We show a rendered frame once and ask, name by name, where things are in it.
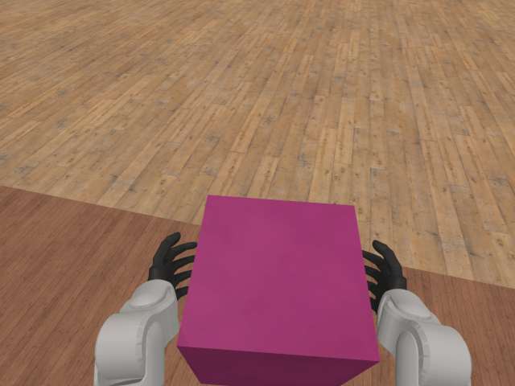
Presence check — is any robot left hand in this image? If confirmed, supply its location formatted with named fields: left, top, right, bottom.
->
left=147, top=232, right=197, bottom=301

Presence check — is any robot right hand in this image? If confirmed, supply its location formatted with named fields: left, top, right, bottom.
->
left=362, top=240, right=407, bottom=314

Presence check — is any robot left forearm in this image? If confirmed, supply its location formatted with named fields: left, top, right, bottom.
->
left=93, top=280, right=179, bottom=386

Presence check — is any carton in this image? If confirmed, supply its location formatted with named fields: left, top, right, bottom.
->
left=176, top=195, right=380, bottom=386

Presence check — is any robot right forearm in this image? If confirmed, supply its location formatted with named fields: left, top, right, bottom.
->
left=377, top=289, right=472, bottom=386

